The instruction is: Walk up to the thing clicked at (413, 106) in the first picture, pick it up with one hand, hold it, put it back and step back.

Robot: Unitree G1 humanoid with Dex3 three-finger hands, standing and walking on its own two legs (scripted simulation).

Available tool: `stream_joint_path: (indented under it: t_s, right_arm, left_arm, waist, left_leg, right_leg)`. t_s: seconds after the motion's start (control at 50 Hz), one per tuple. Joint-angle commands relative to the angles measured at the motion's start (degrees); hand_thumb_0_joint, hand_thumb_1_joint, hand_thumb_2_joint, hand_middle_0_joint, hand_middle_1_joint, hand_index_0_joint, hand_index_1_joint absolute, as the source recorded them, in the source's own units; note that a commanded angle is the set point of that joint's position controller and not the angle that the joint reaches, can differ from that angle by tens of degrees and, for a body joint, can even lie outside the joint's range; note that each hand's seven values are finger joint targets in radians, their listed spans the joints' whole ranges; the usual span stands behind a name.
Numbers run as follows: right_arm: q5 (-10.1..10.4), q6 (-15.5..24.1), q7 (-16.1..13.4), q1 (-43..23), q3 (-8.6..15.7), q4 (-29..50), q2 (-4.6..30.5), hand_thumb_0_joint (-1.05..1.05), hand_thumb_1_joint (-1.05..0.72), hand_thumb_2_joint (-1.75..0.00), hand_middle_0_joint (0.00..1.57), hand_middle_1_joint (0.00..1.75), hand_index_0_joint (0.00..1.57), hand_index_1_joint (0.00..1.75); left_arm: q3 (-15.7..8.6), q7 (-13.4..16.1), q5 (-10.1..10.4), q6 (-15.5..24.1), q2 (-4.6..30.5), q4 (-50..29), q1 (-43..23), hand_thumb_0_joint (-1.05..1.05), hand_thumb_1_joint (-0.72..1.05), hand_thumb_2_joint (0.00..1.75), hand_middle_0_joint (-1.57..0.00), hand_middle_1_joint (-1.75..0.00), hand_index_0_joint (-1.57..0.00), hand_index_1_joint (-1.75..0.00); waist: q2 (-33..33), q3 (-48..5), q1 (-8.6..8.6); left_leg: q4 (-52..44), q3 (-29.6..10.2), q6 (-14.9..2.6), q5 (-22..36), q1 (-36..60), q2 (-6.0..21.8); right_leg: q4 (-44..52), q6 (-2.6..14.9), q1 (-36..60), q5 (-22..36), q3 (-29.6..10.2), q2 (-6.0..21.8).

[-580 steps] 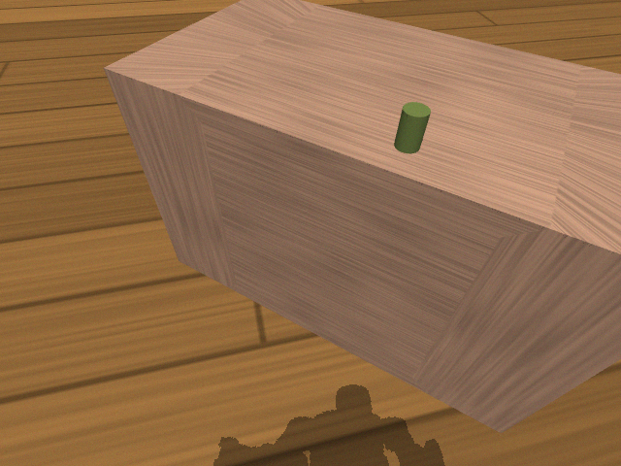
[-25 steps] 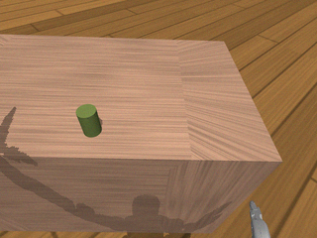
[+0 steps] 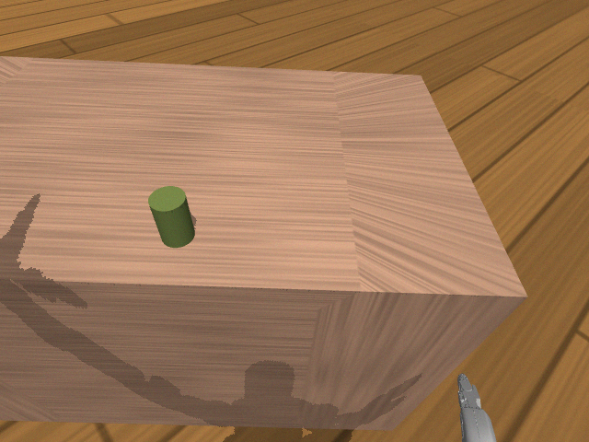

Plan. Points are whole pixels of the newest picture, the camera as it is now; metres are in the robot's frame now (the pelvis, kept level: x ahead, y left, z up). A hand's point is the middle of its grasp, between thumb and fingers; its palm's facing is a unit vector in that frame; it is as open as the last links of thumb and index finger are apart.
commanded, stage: approach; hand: left
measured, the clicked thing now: (173, 217) +0.43 +0.18 +0.07
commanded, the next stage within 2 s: close in in 0.16 s
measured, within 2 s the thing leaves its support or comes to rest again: neither
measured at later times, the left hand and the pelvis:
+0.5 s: hand (131, 222) +0.40 +0.23 +0.09, palm faces +0.07 -1.00 +0.04, open 17.4 cm; pelvis +0.00 +0.00 -0.02, yaw -2 degrees
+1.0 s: hand (165, 220) +0.41 +0.18 +0.09, palm faces +0.10 -0.99 +0.03, open 17.3 cm; pelvis +0.00 -0.01 -0.02, yaw -2 degrees
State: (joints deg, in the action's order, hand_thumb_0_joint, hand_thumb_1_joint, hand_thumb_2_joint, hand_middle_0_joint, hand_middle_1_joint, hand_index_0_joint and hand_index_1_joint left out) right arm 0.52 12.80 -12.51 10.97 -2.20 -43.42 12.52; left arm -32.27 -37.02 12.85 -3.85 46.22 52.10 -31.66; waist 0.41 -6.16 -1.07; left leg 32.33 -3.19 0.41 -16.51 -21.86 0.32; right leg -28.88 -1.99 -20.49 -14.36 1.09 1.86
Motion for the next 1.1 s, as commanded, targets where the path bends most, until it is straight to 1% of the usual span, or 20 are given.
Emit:
stream_joint_path:
  t_s: [0.0,0.12,0.14,0.2,0.24,0.32,0.34,0.4,0.46,0.48,0.54,0.56,0.6,0.64,0.66,0.68,0.72,0.78,0.88,1.08]
  right_arm:
    - [-0.37,3.81,-0.66,-4.5,4.1,7.96,9.99,0.0,0.55,-0.05,0.05,0.05,0.05,0.05]
    - [-0.5,4.16,1.13,-1.92,5.08,9.43,10.13,0.0,0.56,-0.05,0.05,0.05,0.05,0.05]
    - [-0.5,4.07,1.87,-2.85,3.49,11.07,8.5,0.0,0.55,-0.05,0.05,0.05,0.05,0.05]
    - [-0.38,3.21,2.94,-2.26,5.62,14.15,10.07,0.0,0.55,-0.05,0.05,0.05,0.05,0.05]
    - [-0.21,2.51,4.23,-0.85,4.06,14.42,7.62,0.0,0.55,-0.05,0.05,0.05,0.05,0.05]
    - [-0.41,1.02,5.7,-3.05,6.56,19.7,9.82,0.0,0.56,-0.04,0.05,0.05,0.05,0.05]
    - [-0.39,0.1,6.31,0.09,5.14,16.14,7.21,0.0,0.56,-0.04,0.05,0.05,0.05,0.05]
    - [0.02,-0.25,7.04,-3.46,6.84,21.71,8.5,0.0,0.55,-0.05,0.05,0.05,0.05,0.05]
    - [0.33,-1.4,7.97,-0.61,6.06,21.78,7.62,0.0,0.55,-0.05,0.05,0.05,0.05,0.05]
    - [0.47,-1.81,7.74,0.83,8.57,20.72,9.7,0.0,0.55,-0.05,0.05,0.05,0.05,0.05]
    - [0.78,-2.62,8.06,3.16,9.12,21.49,9.68,0.0,0.56,-0.04,0.05,0.05,0.05,0.05]
    - [0.98,-2.51,8.01,2.76,10.08,24.49,10.89,0.0,0.55,-0.05,0.05,0.05,0.05,0.05]
    - [1.35,-3.25,8.58,4.51,7.4,23.19,7.08,0.0,0.55,-0.04,0.05,0.05,0.05,0.05]
    - [1.55,-3.29,8.28,2.57,10.02,25.59,9.84,0.0,0.54,-0.05,0.05,0.05,0.05,0.05]
    - [1.51,-3.51,8.49,5.06,8.99,24.91,8.45,0.0,0.54,-0.05,0.05,0.05,0.05,0.05]
    - [1.64,-3.52,8.71,2.43,7.54,27.84,7.36,0.0,0.55,-0.05,0.05,0.05,0.05,0.05]
    - [1.61,-3.96,8.41,4.09,9.19,26.27,8.77,0.0,0.54,-0.05,0.05,0.05,0.05,0.05]
    - [1.65,-4.12,9.04,3.68,7.55,27.29,7.06,0.0,0.55,-0.05,0.05,0.05,0.05,0.05]
    - [1.57,-4.87,8.96,4.3,9.9,29.2,9.05,0.0,0.54,-0.05,0.05,0.05,0.05,0.05]
    - [1.37,-5.66,9.21,5.39,10.11,32.09,7.87,0.0,0.52,-0.06,0.05,0.05,0.05,0.05]
  left_arm:
    - [0.94,1.16,1.63,5.52,14.29,-10.55,-21.75,0.0,-0.58,0.04,-0.04,-0.06,-0.04,-0.06]
    - [2.86,5.2,2.14,11.31,8.34,-10.73,-21.69,0.0,-0.55,0.04,-0.04,-0.06,-0.05,-0.06]
    - [3.55,6.19,1.87,12.23,6.63,-10.7,-20.78,0.0,-0.59,0.03,-0.05,-0.06,-0.05,-0.06]
    - [3.04,9.35,2.44,15.16,4.92,-14.38,-20.11,0.0,-0.6,0.04,-0.05,-0.07,-0.06,-0.06]
    - [4.1,11.0,2.65,16.7,1.61,-16.83,-20.23,0.0,-0.57,0.05,-0.05,-0.07,-0.06,-0.06]
    - [1.91,15.94,1.54,19.22,2.95,-22.28,-20.15,0.0,-0.48,0.04,-0.04,-0.07,-0.06,-0.05]
    - [3.2,17.26,1.18,19.12,0.38,-21.36,-18.47,0.0,-0.47,0.05,-0.04,-0.06,-0.06,-0.05]
    - [9.23,20.05,1.39,18.74,-9.88,-21.07,-16.48,0.0,-0.49,0.06,-0.04,-0.07,-0.05,-0.05]
    - [9.61,22.37,0.55,18.16,-9.44,-21.96,-15.98,0.0,-0.48,0.06,-0.04,-0.05,-0.05,-0.04]
    - [8.44,22.95,0.52,17.82,-8.13,-22.26,-15.99,0.0,-0.5,0.05,-0.04,-0.06,-0.05,-0.04]
    - [9.13,24.63,0.46,17.32,-9.61,-24.47,-15.61,0.0,-0.45,0.06,-0.03,-0.06,-0.05,-0.04]
    - [8.15,25.28,0.5,17.26,-9.04,-26.41,-15.89,0.0,-0.44,0.04,-0.03,-0.05,-0.05,-0.03]
    - [10.91,25.96,0.19,16.86,-11.9,-27.84,-15.94,0.0,-0.45,0.04,-0.03,-0.05,-0.05,-0.03]
    - [9.16,26.63,0.09,16.64,-10.48,-28.02,-14.04,0.0,-0.45,0.04,-0.04,-0.04,-0.06,-0.03]
    - [11.13,26.5,-0.01,16.33,-12.94,-28.42,-14.74,0.0,-0.46,0.04,-0.04,-0.04,-0.06,-0.03]
    - [11.93,26.49,-0.08,16.27,-13.81,-30.79,-15.28,0.0,-0.46,0.04,-0.03,-0.04,-0.05,-0.02]
    - [10.18,26.66,-0.02,15.76,-12.08,-30.3,-14.67,0.0,-0.47,0.03,-0.04,-0.03,-0.05,-0.02]
    - [12.36,27.08,0.21,15.03,-15.28,-32.45,-15.37,0.0,-0.46,0.05,-0.03,-0.03,-0.05,-0.02]
    - [12.3,29.47,-0.75,13.57,-15.43,-34.26,-15.95,0.0,-0.48,0.04,-0.04,-0.03,-0.06,-0.01]
    - [14.26,32.53,-1.92,11.9,-19.74,-33.92,-12.54,0.0,-0.61,0.03,-0.12,-0.03,-0.12,-0.04]
  waist:
    - [5.41,-12.22,-2.45]
    - [5.26,-13.63,-3.51]
    - [4.85,-13.87,-2.53]
    - [6.36,-17.04,-2.09]
    - [8.85,-16.98,-1.7]
    - [9.06,-23.9,-0.77]
    - [10.18,-21.48,-0.24]
    - [6.76,-20.36,-1.75]
    - [5.4,-18.4,-1.01]
    - [4.59,-18.15,-1.56]
    - [2.29,-16.33,-1.82]
    - [1.33,-17.03,-1.79]
    - [2.72,-15.15,-1.12]
    - [1.46,-16.38,-1.07]
    - [1.23,-16.64,-2.02]
    - [1.23,-17.5,-1.05]
    - [1.84,-17.72,-1.2]
    - [3.79,-17.93,-0.92]
    - [1.89,-16.3,-1.52]
    - [0.01,-15.34,-1.21]
  left_leg:
    - [-3.51,1.24,-1.12,12.24,10.5,-1.14]
    - [-0.83,1.35,-0.81,13.84,10.72,-0.84]
    - [-0.59,1.14,-0.68,13.84,9.82,-0.67]
    - [0.82,1.4,-0.27,14.57,9.45,-0.47]
    - [1.76,1.36,0.3,16.81,9.18,0.1]
    - [4.84,1.61,0.36,20.97,8.85,0.34]
    - [5.05,1.81,0.45,21.25,7.53,0.39]
    - [5.02,1.73,0.56,18.7,6.59,1.1]
    - [5.29,2.03,0.38,16.1,3.7,0.89]
    - [5.46,2.27,0.23,14.51,3.08,0.73]
    - [5.42,3.31,-0.47,9.29,1.09,0.0]
    - [5.42,3.0,-0.37,9.88,1.19,0.16]
    - [5.73,3.3,-0.3,10.68,1.14,-0.01]
    - [6.4,3.4,-0.38,11.97,1.14,-0.12]
    - [6.77,3.45,-0.54,12.87,1.74,0.0]
    - [6.68,3.56,-0.52,12.54,1.9,-0.12]
    - [7.29,3.44,-0.47,15.25,2.35,0.05]
    - [7.41,3.16,0.01,16.86,3.56,0.35]
    - [7.03,3.72,-0.25,12.75,2.14,0.11]
    - [7.28,4.07,-0.53,12.33,0.94,-0.03]
  right_leg:
    - [2.47,2.15,-2.19,8.75,2.32,-2.12]
    - [0.04,2.12,-5.02,9.61,2.15,-1.87]
    - [-0.39,2.28,-4.86,9.13,2.31,-1.98]
    - [-1.83,2.38,-3.73,9.8,1.95,-1.93]
    - [-3.17,2.72,-4.84,10.44,1.87,-1.99]
    - [-5.51,2.66,-1.68,13.96,1.12,-1.83]
    - [-6.01,2.73,-2.09,13.98,1.05,-1.9]
    - [-6.71,2.74,-3.34,11.99,1.18,-2.5]
    - [-7.23,2.7,-3.33,10.49,1.08,-2.49]
    - [-7.19,2.52,-3.46,10.0,0.79,-2.37]
    - [-6.92,1.96,-3.04,7.97,0.19,-2.1]
    - [-7.43,1.92,-2.62,8.47,0.32,-2.16]
    - [-7.68,2.03,-3.12,8.99,0.37,-2.18]
    - [-8.42,1.86,-2.25,10.41,0.11,-2.05]
    - [-8.78,1.75,-2.49,11.67,-0.1,-1.97]
    - [-8.72,1.77,-1.81,11.47,-0.13,-1.99]
    - [-9.46,1.73,-1.96,13.41,-0.21,-1.89]
    - [-9.99,2.05,-2.63,13.17,0.14,-2.02]
    - [-9.34,1.76,-2.2,11.04,-0.19,-2.0]
    - [-9.66,1.5,-1.2,11.52,-0.23,-1.87]
